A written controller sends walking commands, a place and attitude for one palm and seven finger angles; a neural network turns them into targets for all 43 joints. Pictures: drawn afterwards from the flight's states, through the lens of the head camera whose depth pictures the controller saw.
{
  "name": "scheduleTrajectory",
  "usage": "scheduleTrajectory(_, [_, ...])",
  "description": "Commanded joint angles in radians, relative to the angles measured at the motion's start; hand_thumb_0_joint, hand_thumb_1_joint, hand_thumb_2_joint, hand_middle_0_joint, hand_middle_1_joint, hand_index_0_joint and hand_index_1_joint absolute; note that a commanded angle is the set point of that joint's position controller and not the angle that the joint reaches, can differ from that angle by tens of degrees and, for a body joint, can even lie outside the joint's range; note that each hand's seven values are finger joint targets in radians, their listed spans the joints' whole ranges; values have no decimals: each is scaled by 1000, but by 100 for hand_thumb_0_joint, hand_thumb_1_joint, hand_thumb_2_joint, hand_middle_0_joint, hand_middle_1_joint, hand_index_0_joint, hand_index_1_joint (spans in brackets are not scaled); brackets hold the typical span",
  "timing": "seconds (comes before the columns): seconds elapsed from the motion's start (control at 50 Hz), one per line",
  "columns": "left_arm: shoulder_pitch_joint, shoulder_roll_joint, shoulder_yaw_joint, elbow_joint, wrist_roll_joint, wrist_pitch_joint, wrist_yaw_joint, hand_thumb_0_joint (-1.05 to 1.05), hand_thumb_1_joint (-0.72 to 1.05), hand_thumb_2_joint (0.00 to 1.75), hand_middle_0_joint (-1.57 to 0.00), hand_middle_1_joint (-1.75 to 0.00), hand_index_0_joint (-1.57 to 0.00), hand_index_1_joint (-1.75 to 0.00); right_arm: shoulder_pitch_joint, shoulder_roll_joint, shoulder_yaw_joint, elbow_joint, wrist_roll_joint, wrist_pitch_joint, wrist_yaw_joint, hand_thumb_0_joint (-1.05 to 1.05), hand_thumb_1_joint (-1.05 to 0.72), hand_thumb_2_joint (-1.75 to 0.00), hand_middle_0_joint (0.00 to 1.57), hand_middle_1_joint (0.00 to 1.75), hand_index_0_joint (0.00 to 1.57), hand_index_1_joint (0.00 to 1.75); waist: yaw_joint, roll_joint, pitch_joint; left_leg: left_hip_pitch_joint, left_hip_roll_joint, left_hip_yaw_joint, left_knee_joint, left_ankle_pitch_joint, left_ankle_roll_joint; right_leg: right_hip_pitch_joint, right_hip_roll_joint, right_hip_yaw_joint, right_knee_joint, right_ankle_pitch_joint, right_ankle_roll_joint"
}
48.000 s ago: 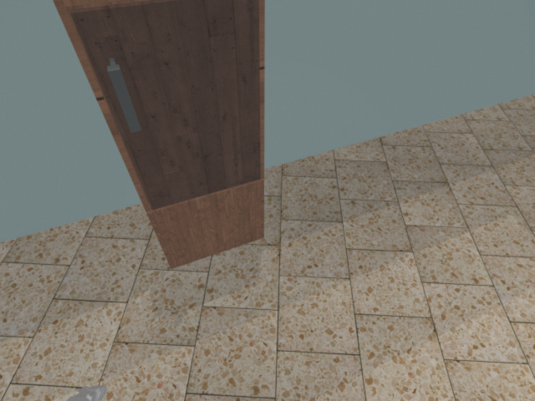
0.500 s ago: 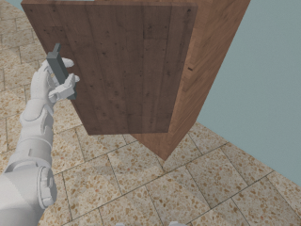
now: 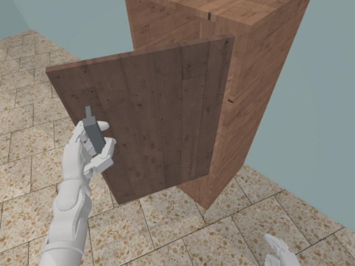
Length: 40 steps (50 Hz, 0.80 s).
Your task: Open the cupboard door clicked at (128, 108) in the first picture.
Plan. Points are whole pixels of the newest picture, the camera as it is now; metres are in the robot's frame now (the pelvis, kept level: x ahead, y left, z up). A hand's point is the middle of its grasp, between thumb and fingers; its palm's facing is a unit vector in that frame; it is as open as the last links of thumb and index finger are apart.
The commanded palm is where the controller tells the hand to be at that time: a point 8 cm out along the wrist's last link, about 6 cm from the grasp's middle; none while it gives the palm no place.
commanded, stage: pull the door open along its arc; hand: left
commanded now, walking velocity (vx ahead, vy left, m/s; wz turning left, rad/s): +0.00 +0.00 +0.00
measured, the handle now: (99, 137) +0.38 +0.20 +0.09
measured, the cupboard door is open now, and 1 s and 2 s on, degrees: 62 86 88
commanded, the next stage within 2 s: open thumb and fingers to let go in 0.52 s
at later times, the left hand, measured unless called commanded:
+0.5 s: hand (145, 195) +0.24 +0.07 +0.10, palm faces +0.41 -0.91 +0.00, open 6.4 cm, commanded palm +0.17 +0.10 +0.09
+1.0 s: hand (146, 198) +0.23 +0.07 +0.10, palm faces +0.39 -0.92 +0.02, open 9.7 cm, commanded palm +0.19 +0.11 +0.09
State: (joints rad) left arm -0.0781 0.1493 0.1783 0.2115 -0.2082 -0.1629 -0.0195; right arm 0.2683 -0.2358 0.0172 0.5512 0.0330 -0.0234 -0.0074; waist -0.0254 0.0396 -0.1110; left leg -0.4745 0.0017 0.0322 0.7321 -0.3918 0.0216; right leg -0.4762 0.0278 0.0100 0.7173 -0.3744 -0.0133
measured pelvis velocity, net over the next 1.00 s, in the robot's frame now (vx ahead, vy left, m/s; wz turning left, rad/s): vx -0.02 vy -0.03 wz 0.08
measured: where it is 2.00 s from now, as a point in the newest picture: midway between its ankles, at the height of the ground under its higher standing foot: outside the picture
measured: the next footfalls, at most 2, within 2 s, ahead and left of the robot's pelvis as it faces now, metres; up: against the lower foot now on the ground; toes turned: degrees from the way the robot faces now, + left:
none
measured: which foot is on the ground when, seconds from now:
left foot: down 0.00-1.00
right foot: down 0.00-1.00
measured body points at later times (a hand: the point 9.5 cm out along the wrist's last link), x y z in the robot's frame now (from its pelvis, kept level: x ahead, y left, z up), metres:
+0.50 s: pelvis +0.00 -0.03 +0.00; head -0.02 -0.05 +0.45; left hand +0.21 +0.12 +0.10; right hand +0.19 -0.23 -0.09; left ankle -0.02 +0.10 -0.71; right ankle -0.01 -0.11 -0.71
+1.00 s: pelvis -0.02 -0.03 +0.00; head -0.04 -0.05 +0.45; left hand +0.20 +0.12 +0.10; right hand +0.19 -0.22 -0.08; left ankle -0.02 +0.10 -0.71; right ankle -0.01 -0.11 -0.71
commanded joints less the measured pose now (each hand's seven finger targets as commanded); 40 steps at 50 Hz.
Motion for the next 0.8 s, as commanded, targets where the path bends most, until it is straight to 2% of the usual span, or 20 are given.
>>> scheduleTrajectory(0.0, [-84, 105, 80, -340, 53, -17, 240, 0, 90, 90, -40, -135, -40, -135, -99, -89, -42, -143, -22, -36, -3, 0, -90, -90, 20, 30, 20, 30, 71, -43, -203, 101, -5, -20, -87, 364, -8, 181, -8, -56, -64, 392, -8])
scheduleTrajectory(0.04, [-77, 34, 23, -400, 86, 10, 327, 0, 90, 90, -40, -135, -40, -135, -122, -75, -36, -141, -36, -24, -4, 0, -90, -90, 20, 30, 20, 30, 73, -34, -205, 113, -7, -24, -88, 360, -12, 193, -14, -56, -68, 385, -11])
scheduleTrajectory(0.06, [-71, 6, -13, -433, 109, 23, 364, 0, 90, 90, -40, -135, -40, -135, -131, -71, -35, -141, -42, -17, -4, 0, -90, -90, 20, 30, 20, 30, 63, -40, -206, 124, -6, -25, -85, 360, -13, 195, -15, -54, -69, 386, -11])
scheduleTrajectory(0.08, [-34, -16, -38, -440, 128, 38, 398, 0, 90, 90, -40, -135, -40, -135, -133, -71, -34, -144, -51, -8, -6, 0, -90, -90, 20, 30, 20, 30, 62, -81, -202, 120, -7, -28, -82, 347, -9, 207, -16, -52, -80, 381, -9])
scheduleTrajectory(0.14, [-15, -96, -138, -513, 186, 73, 481, 0, 90, 90, -40, -135, -40, -135, -165, -56, -28, -147, -64, 15, -8, 0, -90, -90, 20, 30, 20, 30, 49, -39, -177, 139, -10, -27, -85, 321, -10, 198, -26, -47, -95, 360, -11])
scheduleTrajectory(0.16, [7, -114, -170, -528, 205, 82, 491, 0, 90, 90, -40, -135, -40, -135, -164, -53, -26, -148, -69, 22, -9, 0, -90, -90, 20, 30, 20, 30, 47, -36, -175, 143, -10, -30, -86, 324, -11, 202, -28, -48, -94, 366, -14])
scheduleTrajectory(0.18, [26, -119, -196, -533, 225, 88, 498, 0, 90, 90, -40, -135, -40, -135, -160, -58, -26, -149, -74, 29, -11, 0, -90, -90, 20, 30, 20, 30, 34, -79, -161, 141, -8, -35, -81, 321, -7, 205, -30, -42, -103, 373, -12])
scheduleTrajectory(0.24, [64, -171, -275, -585, 245, 89, 499, 0, 90, 90, -40, -135, -40, -135, -178, -45, -25, -160, -80, 40, -14, 0, -90, -90, 20, 30, 20, 30, 31, -73, -153, 156, -11, -30, -79, 313, -4, 212, -40, -32, -114, 399, -8])
scheduleTrajectory(0.34, [185, -236, -380, -655, 258, 72, 492, 0, 90, 90, -40, -135, -40, -135, -201, -35, -23, -177, -80, 40, -4, 0, -90, -90, 20, 30, 20, 30, 33, -73, -122, 161, -12, -41, -69, 305, -3, 214, -47, -27, -117, 411, -9])
scheduleTrajectory(0.44, [302, -282, -469, -710, 296, 55, 514, 0, 90, 90, -40, -135, -40, -135, -209, -28, -28, -191, -82, 21, 12, 0, -90, -90, 20, 30, 20, 30, 34, -110, -101, 152, -18, -49, -44, 276, 3, 197, -56, -13, -127, 375, -6])
scheduleTrajectory(0.46, [358, -305, -491, -725, 293, 53, 511, 0, 90, 90, -40, -135, -40, -135, -212, -23, -29, -195, -79, 16, 17, 0, -90, -90, 20, 30, 20, 30, 42, -88, -110, 155, -19, -46, -42, 276, 3, 201, -55, -15, -125, 374, -9])
scheduleTrajectory(0.5, [442, -324, -511, -738, 271, 59, 504, 0, 90, 90, -40, -135, -40, -135, -222, -20, -25, -202, -74, 7, 24, 0, -90, -90, 20, 30, 20, 30, 49, -109, -83, 146, -20, -47, -38, 260, 3, 196, -54, -24, -134, 353, -9])
scheduleTrajectory(0.52, [426, -310, -500, -767, 262, 55, 506, 0, 90, 90, -40, -135, -40, -135, -221, -23, -25, -203, -74, 5, 25, 0, -90, -90, 20, 30, 20, 30, 47, -112, -90, 143, -23, -47, -35, 256, 3, 200, -57, -17, -137, 354, -6])
scheduleTrajectory(0.58, [304, -268, -446, -721, 258, 54, 535, 0, 90, 90, -40, -135, -40, -135, -234, -25, -22, -186, -81, -3, 11, 0, -90, -90, 20, 30, 20, 30, 38, -129, -41, 129, -33, -50, -20, 200, 3, 158, -65, 16, -181, 262, 1])
scheduleTrajectory(0.6, [208, -243, -411, -684, 258, 53, 553, 0, 90, 90, -40, -135, -40, -135, -241, -27, -19, -171, -85, -2, 3, 0, -90, -90, 20, 30, 20, 30, 27, -133, -30, 121, -37, -52, -18, 180, 3, 137, -70, 26, -192, 223, 4])
scheduleTrajectory(0.64, [207, -256, -406, -638, 261, 49, 564, 0, 76, 84, -39, -134, -39, -134, -249, -20, -19, -165, -88, -3, -3, 0, -90, -90, 20, 30, 20, 30, 38, -134, -28, 121, -40, -51, -19, 162, 2, 132, -74, 37, -211, 164, 2])
scheduleTrajectory(0.7, [223, -270, -419, -625, 265, 46, 558, 0, 55, 75, -38, -131, -38, -131, -242, -17, -21, -166, -86, -4, -3, 0, -90, -90, 20, 30, 20, 30, 49, -128, -73, 137, -38, -49, -34, 184, 3, 165, -78, 35, -205, 209, 4])
scheduleTrajectory(0.72, [202, -268, -421, -623, 262, 44, 552, 0, 48, 72, -37, -130, -37, -130, -240, -17, -19, -164, -84, -3, -4, 0, -90, -90, 20, 30, 20, 30, 45, -148, -65, 136, -39, -50, -39, 182, 4, 169, -79, 39, -210, 214, 7])
scheduleTrajectory(0.78, [194, -254, -415, -618, 265, 38, 537, 0, 27, 63, -35, -128, -35, -128, -239, -21, -21, -161, -83, 1, -7, 0, -90, -90, 20, 30, 20, 30, 46, -139, -71, 143, -36, -50, -50, 192, 5, 182, -77, 37, -210, 223, 3])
